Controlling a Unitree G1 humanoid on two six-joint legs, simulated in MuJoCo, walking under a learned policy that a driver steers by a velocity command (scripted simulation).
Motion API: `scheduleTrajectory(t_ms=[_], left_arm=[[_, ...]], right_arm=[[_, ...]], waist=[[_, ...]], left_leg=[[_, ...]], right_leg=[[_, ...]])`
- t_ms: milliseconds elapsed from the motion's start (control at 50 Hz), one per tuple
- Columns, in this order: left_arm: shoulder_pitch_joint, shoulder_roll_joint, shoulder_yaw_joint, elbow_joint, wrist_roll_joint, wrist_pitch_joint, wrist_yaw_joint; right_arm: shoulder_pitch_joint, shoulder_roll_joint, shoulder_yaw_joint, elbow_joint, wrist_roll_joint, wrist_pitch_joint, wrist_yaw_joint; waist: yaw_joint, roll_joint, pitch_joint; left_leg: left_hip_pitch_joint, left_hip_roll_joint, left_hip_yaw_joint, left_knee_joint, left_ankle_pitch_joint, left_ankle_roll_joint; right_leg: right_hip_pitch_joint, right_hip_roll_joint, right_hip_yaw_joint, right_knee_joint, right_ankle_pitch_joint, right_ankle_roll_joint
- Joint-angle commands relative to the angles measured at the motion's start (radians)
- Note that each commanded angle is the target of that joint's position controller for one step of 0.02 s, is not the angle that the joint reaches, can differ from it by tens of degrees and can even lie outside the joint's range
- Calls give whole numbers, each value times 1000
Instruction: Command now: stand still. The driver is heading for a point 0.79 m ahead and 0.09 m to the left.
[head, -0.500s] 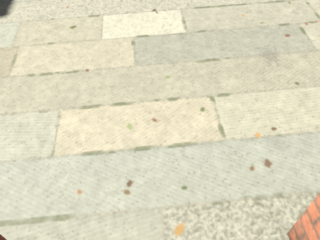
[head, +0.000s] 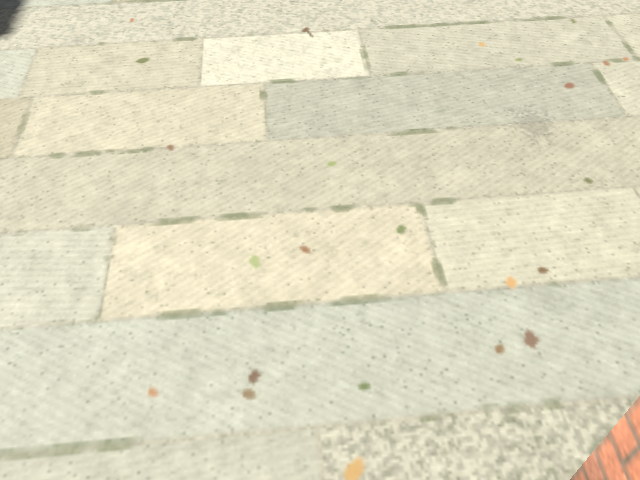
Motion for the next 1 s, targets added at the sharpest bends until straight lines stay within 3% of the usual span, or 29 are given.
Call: scheduleTrajectory(t_ms=[20, 80, 380, 420, 480, 520, 600, 640, 920, 940, 1000], left_arm=[[56, 103, 11, -20, 1, -6, 4], [69, 84, 0, -21, -8, -9, 7], [123, 70, -22, -2, -3, -24, 2], [144, 59, -27, 14, 4, -21, 6], [148, 61, -30, 18, 2, -21, 7], [133, 84, -23, 10, 3, -25, 0], [147, 66, -25, 16, 1, -27, -4], [152, 67, -24, 16, 6, -26, -7], [170, 62, -23, 17, 2, -23, -5], [186, 39, -29, 24, 1, -20, 0], [194, 42, -32, 28, 1, -17, 5]], right_arm=[[10, -110, -14, -35, -1, -1, -6], [35, -121, -17, -29, 2, 1, -4], [72, -88, -10, -42, 1, 10, -3], [73, -85, -10, -43, 2, 11, 1], [83, -80, -9, -40, 2, 12, 1], [76, -68, -2, -46, -2, 8, -6], [98, -72, -1, -38, 1, 9, -10], [97, -59, 5, -37, 1, 5, -10], [115, -53, 9, -29, 2, 0, -10], [133, -63, 4, -19, 5, 3, -5], [123, -55, 4, -25, 4, 6, -2]], waist=[[14, 12, -7], [24, 13, -7], [17, -2, 6], [18, -5, 10], [17, -7, 12], [8, 3, 9], [11, -14, 9], [13, -17, 13], [17, 0, 15], [25, -14, 15], [26, 1, 27]], left_leg=[[75, 1, -2, -67, 76, 65], [65, 16, -26, -72, 37, 65], [95, -8, -3, -34, 87, 47], [97, -13, 6, -31, 110, 44], [101, -14, 7, -28, 124, 42], [110, -18, 7, -30, 139, 46], [113, -17, 4, -33, 143, 46], [94, -20, 6, -34, 133, 46], [86, -19, 0, -39, 127, 48], [87, -14, 0, -37, 122, 43], [74, -16, 1, -37, 108, 42]], right_leg=[[-125, 0, -15, -96, 145, -20], [-122, 5, -18, -75, 120, -12], [-163, -1, -5, -102, 106, -17], [-166, 0, -13, -108, 97, -17], [-170, 0, -13, -112, 97, -17], [-177, -11, -1, -125, 125, -24], [-167, -7, -9, -128, 127, -23], [-147, -7, -5, -126, 148, -20], [-142, -1, -15, -117, 141, -17], [-135, 8, -26, -108, 118, -12], [-143, 9, -23, -107, 106, -10]])
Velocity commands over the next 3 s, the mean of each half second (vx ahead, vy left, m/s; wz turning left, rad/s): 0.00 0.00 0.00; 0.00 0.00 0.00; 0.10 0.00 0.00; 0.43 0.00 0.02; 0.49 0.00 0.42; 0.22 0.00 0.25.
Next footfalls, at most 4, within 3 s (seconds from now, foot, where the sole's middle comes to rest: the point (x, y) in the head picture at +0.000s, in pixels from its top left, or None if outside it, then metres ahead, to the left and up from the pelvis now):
1.92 right None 0.42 -0.15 -0.77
2.54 left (274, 372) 0.75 0.12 -0.77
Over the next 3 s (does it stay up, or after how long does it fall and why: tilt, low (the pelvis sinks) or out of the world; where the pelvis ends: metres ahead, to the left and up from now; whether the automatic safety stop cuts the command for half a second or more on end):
stays up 0.79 0.07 0.01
